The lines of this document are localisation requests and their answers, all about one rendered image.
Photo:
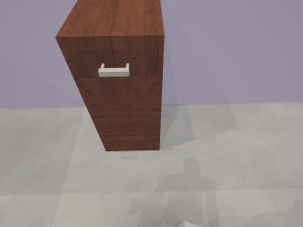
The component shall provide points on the handle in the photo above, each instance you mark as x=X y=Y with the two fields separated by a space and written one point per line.
x=114 y=72

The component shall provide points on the cabinet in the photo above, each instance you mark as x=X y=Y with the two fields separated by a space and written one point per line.
x=125 y=111

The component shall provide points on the drawer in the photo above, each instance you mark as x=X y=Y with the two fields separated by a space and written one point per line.
x=142 y=61

